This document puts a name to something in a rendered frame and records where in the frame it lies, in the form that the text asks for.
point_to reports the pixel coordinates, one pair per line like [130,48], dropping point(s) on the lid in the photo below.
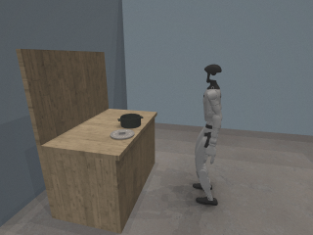
[128,134]

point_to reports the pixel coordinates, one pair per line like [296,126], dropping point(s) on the table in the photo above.
[90,178]

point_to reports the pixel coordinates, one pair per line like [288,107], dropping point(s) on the robot right foot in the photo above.
[198,186]

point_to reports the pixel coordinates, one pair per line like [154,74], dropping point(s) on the robot left hand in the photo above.
[210,151]

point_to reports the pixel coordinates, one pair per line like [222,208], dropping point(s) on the left robot forearm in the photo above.
[215,130]

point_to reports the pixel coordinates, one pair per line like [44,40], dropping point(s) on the left robot upper arm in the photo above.
[213,99]

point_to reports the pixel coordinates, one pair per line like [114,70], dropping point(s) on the robot right thigh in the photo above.
[199,140]

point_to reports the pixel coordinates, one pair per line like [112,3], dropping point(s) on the pot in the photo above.
[130,121]

